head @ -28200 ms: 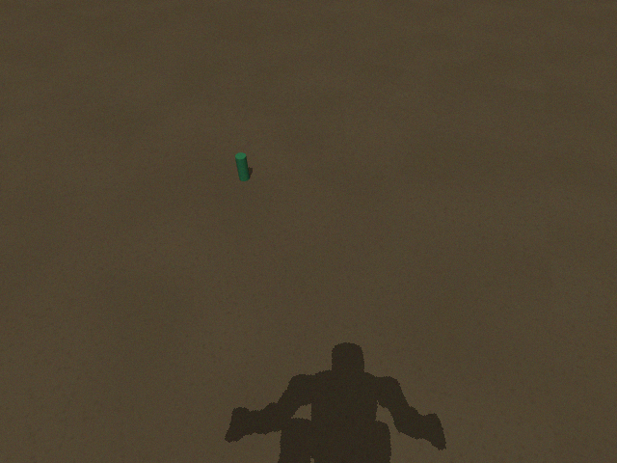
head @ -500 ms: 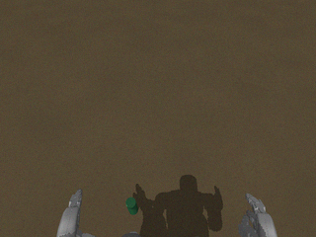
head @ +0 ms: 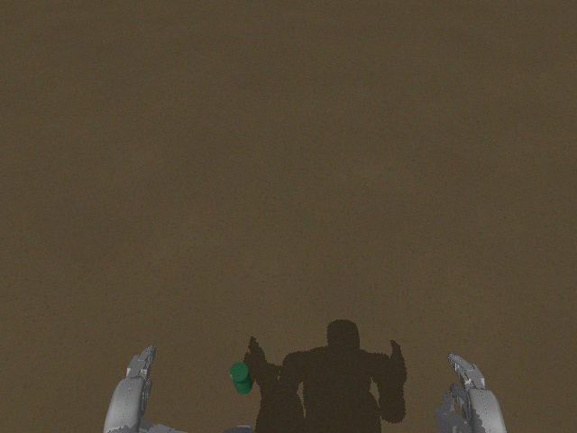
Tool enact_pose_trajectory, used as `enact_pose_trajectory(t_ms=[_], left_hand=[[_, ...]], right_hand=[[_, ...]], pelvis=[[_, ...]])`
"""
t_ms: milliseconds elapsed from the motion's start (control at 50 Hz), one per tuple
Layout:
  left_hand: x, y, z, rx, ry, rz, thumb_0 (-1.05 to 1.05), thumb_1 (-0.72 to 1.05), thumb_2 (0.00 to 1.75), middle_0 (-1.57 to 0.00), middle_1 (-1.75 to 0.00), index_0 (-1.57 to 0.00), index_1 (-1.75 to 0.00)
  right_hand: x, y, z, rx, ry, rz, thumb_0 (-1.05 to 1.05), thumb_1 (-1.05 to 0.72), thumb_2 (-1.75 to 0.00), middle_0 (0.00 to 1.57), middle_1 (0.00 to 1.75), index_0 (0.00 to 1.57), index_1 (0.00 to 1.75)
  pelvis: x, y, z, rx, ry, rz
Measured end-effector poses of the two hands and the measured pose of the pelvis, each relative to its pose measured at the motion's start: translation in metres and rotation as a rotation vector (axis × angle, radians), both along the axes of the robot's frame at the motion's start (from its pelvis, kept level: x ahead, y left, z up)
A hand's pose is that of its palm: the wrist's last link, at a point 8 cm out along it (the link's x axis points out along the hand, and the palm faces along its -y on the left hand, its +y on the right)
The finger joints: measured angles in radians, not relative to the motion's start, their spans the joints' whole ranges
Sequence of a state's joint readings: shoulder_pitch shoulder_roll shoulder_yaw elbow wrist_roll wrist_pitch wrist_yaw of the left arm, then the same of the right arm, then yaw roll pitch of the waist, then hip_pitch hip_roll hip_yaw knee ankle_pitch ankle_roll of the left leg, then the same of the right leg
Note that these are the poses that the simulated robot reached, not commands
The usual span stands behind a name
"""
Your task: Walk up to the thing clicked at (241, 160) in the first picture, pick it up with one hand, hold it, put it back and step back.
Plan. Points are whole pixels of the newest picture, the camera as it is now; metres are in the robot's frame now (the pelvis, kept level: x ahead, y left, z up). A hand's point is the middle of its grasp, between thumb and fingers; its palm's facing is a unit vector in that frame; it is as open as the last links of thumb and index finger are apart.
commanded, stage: stand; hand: left
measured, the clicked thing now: (241, 378) +0.37 +0.17 -0.65
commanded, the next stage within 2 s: none
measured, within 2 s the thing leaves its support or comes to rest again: neither
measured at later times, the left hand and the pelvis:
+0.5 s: hand out of the picture +0.10 +0.25 -0.11, palm faces -0.02 -0.94 -0.35, open 7.6 cm; pelvis -0.01 +0.01 +0.03, yaw +0 degrees
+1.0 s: hand out of the picture +0.03 +0.26 -0.10, palm faces -0.02 -0.94 -0.34, open 7.4 cm; pelvis -0.02 +0.02 +0.05, yaw +0 degrees
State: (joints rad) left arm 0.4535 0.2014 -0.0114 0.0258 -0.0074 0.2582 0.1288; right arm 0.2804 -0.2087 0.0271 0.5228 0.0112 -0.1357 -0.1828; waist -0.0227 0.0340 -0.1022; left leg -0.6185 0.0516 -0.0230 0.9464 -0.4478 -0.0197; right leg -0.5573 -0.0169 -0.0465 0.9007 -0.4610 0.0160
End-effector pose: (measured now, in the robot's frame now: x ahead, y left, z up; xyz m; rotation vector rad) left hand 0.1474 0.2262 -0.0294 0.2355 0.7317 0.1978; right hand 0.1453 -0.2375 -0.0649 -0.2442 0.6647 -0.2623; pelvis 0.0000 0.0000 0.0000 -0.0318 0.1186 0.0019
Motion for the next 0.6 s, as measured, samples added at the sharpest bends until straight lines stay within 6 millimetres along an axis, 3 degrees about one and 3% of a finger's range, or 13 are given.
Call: enact_pose_trajectory(t_ms=[200,300,420,600], left_hand=[[-0.002,0.0,0.0,-0.002,-0.001,0.001,0.0,0.14,0.66,-0.19,-0.27,-0.19,-0.27],[-0.005,0.016,-0.025,0.044,0.057,-0.107,0.0,0.5,0.8,-0.2,-0.29,-0.2,-0.29],[-0.035,0.049,-0.043,0.051,0.208,-0.067,0.01,0.77,0.87,-0.21,-0.3,-0.2,-0.3],[-0.087,0.077,-0.047,0.053,0.399,0.012,0.01,0.89,0.89,-0.2,-0.3,-0.2,-0.3]], right_hand=[[-0.002,0.0,0.001,-0.004,0.002,-0.001,0.01,-0.9,-0.89,0.21,0.3,0.2,0.3],[-0.012,-0.01,-0.015,-0.036,0.21,0.13,0.01,-0.9,-0.89,0.21,0.3,0.2,0.3],[-0.041,-0.032,-0.014,-0.023,0.346,0.077,0.01,-0.9,-0.89,0.21,0.3,0.2,0.3],[-0.083,-0.037,-0.008,-0.014,0.491,0.008,0.01,-0.91,-0.89,0.21,0.3,0.2,0.3]], pelvis=[[-0.001,0.0,0.0,0.0,-0.002,0.001],[-0.007,0.0,0.007,0.024,-0.073,0.004],[-0.008,0.005,0.018,0.033,-0.117,0.002],[-0.008,0.015,0.037,0.027,-0.162,-0.001]])
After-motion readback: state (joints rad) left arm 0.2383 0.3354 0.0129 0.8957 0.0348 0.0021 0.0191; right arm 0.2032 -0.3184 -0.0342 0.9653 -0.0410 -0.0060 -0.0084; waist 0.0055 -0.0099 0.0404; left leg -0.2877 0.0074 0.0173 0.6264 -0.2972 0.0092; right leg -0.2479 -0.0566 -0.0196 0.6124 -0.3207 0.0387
